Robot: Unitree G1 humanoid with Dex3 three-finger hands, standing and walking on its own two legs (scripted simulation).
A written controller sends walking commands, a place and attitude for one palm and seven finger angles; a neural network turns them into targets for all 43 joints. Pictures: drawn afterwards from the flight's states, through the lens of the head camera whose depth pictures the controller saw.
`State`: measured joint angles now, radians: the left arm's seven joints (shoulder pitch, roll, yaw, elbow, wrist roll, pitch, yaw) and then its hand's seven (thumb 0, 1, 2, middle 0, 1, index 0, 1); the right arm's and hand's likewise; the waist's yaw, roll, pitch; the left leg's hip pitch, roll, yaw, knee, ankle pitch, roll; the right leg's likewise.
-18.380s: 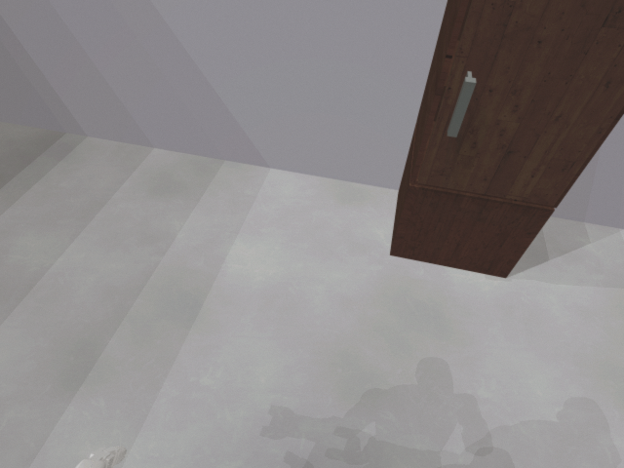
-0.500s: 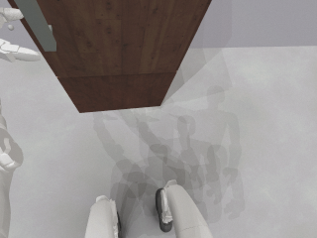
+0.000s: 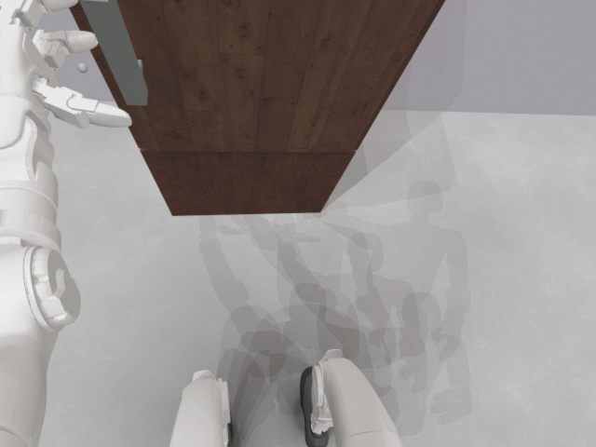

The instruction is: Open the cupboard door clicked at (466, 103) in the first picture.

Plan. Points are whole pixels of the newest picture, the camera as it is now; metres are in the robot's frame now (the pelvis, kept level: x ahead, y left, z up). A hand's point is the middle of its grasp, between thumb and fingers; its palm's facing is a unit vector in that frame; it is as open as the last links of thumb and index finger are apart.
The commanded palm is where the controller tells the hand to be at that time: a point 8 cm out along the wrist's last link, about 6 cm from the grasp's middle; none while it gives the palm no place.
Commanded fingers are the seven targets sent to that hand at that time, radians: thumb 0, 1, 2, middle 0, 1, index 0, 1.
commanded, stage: slide the fingers in behind the handle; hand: left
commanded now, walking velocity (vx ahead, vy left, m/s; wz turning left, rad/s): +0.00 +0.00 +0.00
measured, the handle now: (121, 38) +0.60 +0.17 +0.06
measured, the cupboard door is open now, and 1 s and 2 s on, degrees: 0 0 0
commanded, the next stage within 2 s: move the hooked fingers beside the handle in 0.68 s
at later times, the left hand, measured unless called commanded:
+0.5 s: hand (96, 76) +0.54 +0.19 +0.06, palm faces +0.06 -1.00 -0.01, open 15.4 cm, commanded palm +0.54 +0.16 +0.06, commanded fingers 0.00 -0.50 0.30 -0.30 -1.20 -0.30 -1.20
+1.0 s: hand (98, 78) +0.54 +0.19 +0.06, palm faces +0.06 -1.00 -0.02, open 15.6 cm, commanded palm +0.53 +0.18 +0.06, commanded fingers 0.00 -0.50 0.30 -0.30 -1.20 -0.30 -1.20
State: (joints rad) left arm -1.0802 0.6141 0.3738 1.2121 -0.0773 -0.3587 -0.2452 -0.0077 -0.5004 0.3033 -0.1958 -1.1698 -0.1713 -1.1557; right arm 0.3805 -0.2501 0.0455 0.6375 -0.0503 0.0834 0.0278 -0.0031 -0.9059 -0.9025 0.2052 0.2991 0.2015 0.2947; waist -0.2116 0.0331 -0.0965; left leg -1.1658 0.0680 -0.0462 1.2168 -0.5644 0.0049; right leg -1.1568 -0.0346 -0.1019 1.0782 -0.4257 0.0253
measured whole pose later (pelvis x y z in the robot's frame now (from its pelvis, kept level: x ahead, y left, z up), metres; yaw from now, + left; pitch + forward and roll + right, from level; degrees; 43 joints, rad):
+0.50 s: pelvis +0.00 +0.00 +0.00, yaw +3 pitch +28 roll -6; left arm -1.08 0.49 0.24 1.21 -0.11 -0.39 -0.12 -0.01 -0.50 0.30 -0.14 -1.14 -0.01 -1.10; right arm 0.38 -0.24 0.01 0.69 -0.08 0.08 0.05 0.00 -0.91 -0.90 0.21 0.30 0.20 0.29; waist -0.19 0.04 -0.10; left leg -1.15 0.03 -0.09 1.20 -0.55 0.00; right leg -1.12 -0.04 -0.10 1.06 -0.44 0.03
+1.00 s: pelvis +0.00 -0.01 +0.00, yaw +4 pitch +28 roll -5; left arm -1.11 0.51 0.25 1.25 -0.10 -0.38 -0.13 -0.01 -0.50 0.30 -0.30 -1.20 0.00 -1.02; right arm 0.37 -0.24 0.03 0.69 -0.08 0.06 0.05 0.00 -0.91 -0.90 0.20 0.30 0.20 0.29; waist -0.20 0.04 -0.10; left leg -1.17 0.03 -0.10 1.22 -0.55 -0.01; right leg -1.14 -0.03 -0.09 1.10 -0.45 0.03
